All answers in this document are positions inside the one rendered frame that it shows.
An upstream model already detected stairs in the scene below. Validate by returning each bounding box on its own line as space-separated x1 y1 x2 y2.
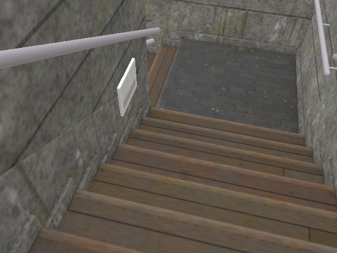
29 107 337 253
147 45 177 107

